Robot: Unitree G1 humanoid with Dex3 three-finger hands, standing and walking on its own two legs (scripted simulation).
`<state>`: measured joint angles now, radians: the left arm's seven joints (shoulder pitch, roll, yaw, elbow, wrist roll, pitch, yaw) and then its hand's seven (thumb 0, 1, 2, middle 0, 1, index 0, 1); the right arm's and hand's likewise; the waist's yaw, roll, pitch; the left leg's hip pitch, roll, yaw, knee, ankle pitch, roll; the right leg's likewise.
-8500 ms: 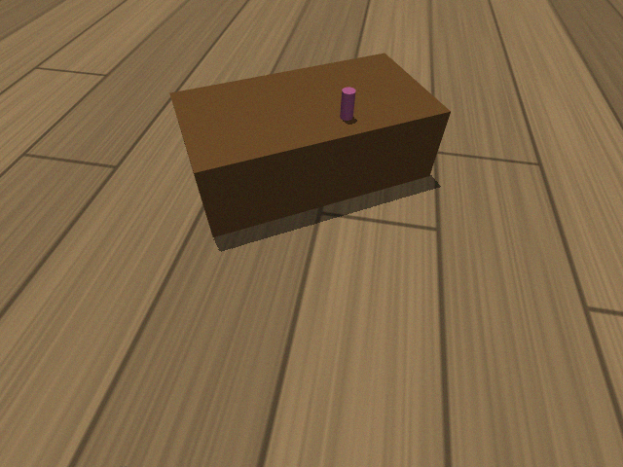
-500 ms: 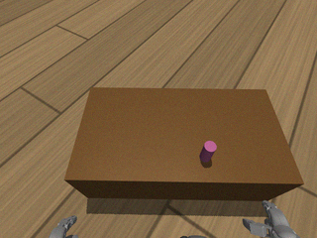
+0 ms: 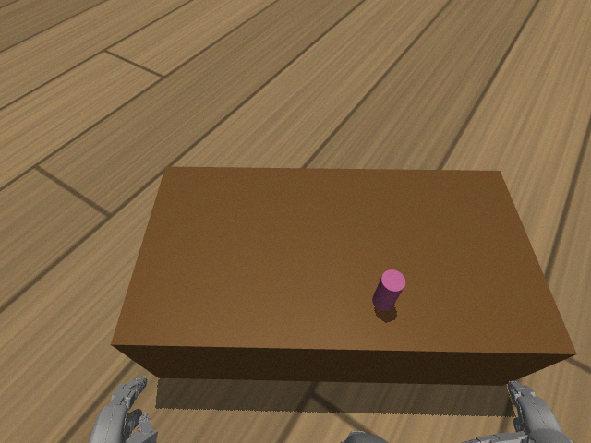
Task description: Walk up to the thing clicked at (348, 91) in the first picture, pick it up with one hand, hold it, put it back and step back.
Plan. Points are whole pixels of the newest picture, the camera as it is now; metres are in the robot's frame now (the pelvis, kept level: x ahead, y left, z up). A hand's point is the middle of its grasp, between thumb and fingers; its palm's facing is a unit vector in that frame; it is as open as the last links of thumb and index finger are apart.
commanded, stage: go down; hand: right
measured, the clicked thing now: (388, 291) +0.46 -0.21 -0.33
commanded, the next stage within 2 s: none
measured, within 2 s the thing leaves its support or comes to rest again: neither
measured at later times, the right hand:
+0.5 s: hand (497, 439) +0.14 -0.27 -0.12, palm faces +0.08 +0.94 -0.34, open 17.4 cm
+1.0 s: hand out of the picture +0.12 -0.27 -0.11, palm faces +0.09 +0.94 -0.34, open 17.6 cm
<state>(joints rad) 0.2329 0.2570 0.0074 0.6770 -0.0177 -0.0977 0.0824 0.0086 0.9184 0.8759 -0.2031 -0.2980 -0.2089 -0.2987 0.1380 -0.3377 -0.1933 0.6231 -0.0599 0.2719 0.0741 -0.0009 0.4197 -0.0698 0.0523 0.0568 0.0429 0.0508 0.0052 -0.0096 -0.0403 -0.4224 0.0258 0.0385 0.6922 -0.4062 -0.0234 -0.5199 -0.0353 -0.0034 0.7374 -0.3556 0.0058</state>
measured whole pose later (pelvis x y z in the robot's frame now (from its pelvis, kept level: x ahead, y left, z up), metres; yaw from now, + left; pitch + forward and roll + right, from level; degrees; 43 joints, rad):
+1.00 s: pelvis -0.02 -0.01 -0.03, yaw -1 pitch +10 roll +3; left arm 0.27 0.24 -0.03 0.60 -0.02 -0.23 0.18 0.01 0.91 0.88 -0.20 -0.30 -0.21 -0.30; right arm 0.36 -0.37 -0.18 0.18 0.02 0.50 0.06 0.00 0.56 -0.07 0.04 0.07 0.04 0.06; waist 0.03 -0.04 -0.12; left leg -0.58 0.01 0.07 0.89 -0.48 -0.03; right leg -0.71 -0.04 0.04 0.97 -0.44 0.00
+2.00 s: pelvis -0.02 +0.00 -0.03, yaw -1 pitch +12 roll +3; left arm 0.25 0.25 -0.04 0.67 0.00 -0.27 0.20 0.01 0.90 0.89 -0.21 -0.30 -0.21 -0.31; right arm 0.04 -0.49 -0.37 0.44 0.09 0.28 0.22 -0.01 0.59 -0.09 0.02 0.07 0.02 0.07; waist 0.04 -0.02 -0.09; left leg -0.64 0.01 0.08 0.93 -0.49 -0.02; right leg -0.77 -0.04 0.05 1.00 -0.44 0.01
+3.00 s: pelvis -0.03 -0.01 -0.06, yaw +2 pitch +21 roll +4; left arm 0.31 0.31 -0.07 0.68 0.02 -0.13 0.07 0.01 0.92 0.87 -0.20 -0.30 -0.21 -0.29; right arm -0.54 -0.80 -0.64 1.18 0.10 -0.26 0.57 -0.01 0.60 -0.05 0.05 0.06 0.04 0.05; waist 0.09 0.02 -0.09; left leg -0.90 0.00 0.05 1.04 -0.50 -0.03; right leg -1.02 -0.06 0.03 1.12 -0.47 -0.01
